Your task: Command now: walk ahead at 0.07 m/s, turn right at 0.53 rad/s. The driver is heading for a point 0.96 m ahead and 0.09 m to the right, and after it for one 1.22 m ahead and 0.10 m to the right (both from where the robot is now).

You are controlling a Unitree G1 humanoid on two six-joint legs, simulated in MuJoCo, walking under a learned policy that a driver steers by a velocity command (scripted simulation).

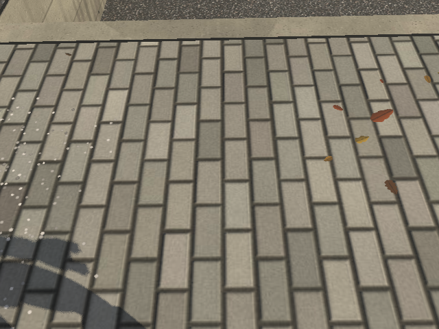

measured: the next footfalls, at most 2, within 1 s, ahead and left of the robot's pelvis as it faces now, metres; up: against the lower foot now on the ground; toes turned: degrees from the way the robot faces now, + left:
right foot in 0.02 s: +0.12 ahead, -0.11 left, +0.00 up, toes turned -3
left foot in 0.44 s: +0.12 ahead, +0.12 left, +0.00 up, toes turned -19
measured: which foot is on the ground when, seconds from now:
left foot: down 0.00-0.02, up 0.04-0.42, down 0.44-0.84, up 0.86-1.00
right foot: up 0.00-0.00, down 0.02-0.44, up 0.46-0.82, down 0.84-1.00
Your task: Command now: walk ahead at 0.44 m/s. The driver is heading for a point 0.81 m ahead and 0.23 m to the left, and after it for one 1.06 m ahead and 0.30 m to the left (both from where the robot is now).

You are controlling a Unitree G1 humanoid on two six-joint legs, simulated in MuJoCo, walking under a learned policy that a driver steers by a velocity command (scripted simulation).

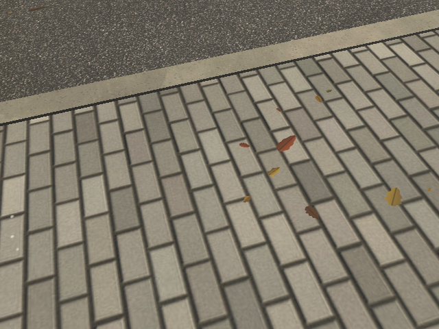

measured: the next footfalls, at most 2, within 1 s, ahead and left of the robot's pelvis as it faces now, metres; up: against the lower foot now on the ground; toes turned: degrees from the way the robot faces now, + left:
left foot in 0.28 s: +0.32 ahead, +0.15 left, +0.00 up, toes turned +8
right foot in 0.78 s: +0.63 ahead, +0.03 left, +0.00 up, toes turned +27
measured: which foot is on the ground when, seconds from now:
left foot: up 0.00-0.26, down 0.28-0.80, up 0.82-1.00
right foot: down 0.00-0.30, up 0.32-0.76, down 0.78-1.00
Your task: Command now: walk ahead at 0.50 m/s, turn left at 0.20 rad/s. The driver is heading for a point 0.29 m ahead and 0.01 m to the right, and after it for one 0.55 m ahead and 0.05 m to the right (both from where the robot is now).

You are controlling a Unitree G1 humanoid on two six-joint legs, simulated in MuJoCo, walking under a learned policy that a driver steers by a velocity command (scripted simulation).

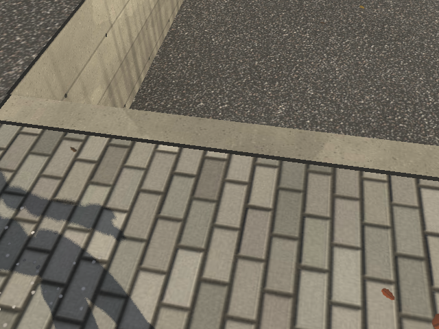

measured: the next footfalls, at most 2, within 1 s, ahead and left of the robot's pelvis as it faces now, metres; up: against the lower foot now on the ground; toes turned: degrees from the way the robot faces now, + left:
left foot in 0.26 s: +0.30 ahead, +0.15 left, +0.00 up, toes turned +2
right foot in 0.80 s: +0.59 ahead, -0.09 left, +0.00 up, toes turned -12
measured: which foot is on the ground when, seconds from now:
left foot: up 0.00-0.24, down 0.26-0.78, up 0.80-1.00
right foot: down 0.00-0.26, up 0.28-0.78, down 0.80-1.00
